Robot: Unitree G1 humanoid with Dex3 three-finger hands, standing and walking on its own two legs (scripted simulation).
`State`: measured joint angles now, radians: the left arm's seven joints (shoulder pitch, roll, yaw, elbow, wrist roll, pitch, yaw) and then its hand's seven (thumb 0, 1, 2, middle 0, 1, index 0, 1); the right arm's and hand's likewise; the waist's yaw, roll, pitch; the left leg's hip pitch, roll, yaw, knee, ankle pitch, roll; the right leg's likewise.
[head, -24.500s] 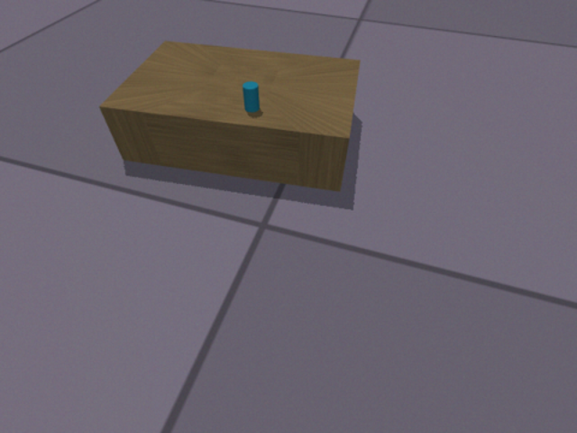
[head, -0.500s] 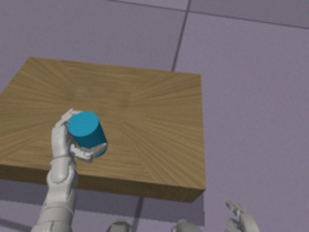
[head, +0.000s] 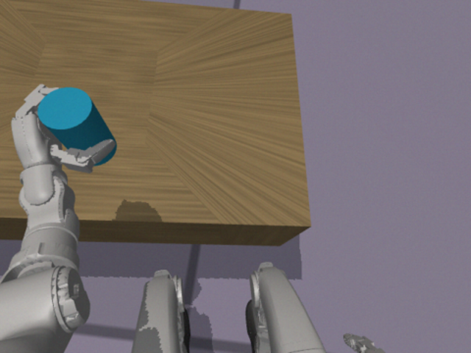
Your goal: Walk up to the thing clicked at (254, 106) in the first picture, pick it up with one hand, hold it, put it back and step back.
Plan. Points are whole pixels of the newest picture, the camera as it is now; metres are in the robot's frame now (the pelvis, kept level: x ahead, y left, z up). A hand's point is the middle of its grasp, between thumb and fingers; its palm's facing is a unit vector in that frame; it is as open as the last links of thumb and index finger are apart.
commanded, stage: crouch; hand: left
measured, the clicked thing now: (82, 130) +0.48 +0.21 +0.02
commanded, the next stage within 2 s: lower in 0.64 s
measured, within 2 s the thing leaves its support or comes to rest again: neither
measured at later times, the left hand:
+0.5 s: hand (87, 132) +0.51 +0.23 -0.04, palm faces +0.24 -0.97 -0.01, open 10.3 cm
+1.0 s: hand (96, 144) +0.52 +0.23 -0.10, palm faces +0.25 -0.97 -0.03, open 10.3 cm
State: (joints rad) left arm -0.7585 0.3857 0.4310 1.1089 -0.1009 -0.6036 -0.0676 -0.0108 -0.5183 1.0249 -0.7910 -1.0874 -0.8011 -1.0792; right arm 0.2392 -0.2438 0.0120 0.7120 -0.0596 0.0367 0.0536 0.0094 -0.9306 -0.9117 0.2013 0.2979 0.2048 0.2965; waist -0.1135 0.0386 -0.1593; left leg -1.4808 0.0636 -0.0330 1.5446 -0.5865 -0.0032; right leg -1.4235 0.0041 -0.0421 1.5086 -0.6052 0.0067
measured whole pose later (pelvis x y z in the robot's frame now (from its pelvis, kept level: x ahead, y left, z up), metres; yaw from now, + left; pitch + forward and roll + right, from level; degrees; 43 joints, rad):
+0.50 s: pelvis -0.02 +0.00 -0.06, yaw -1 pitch +34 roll -5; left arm -0.92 0.51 0.49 1.17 -0.05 -0.54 -0.08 -0.01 -0.52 1.03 -0.79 -1.10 -0.80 -1.09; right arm 0.21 -0.26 0.04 0.69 -0.07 0.04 0.04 0.01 -0.94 -0.91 0.20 0.30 0.21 0.30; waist -0.16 0.02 -0.17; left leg -1.75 0.07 -0.06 1.75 -0.61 -0.01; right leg -1.68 0.01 -0.06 1.71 -0.63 0.00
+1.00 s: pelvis -0.03 +0.00 -0.11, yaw -3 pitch +36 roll -5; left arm -0.98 0.58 0.52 1.20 -0.01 -0.53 -0.08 -0.01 -0.52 1.03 -0.78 -1.10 -0.79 -1.09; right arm 0.21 -0.26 0.06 0.67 -0.09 0.04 0.04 0.00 -0.93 -0.91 0.20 0.30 0.21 0.30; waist -0.18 0.02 -0.15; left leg -1.92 0.07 -0.08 1.91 -0.63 -0.01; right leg -1.85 0.02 -0.07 1.87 -0.65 0.00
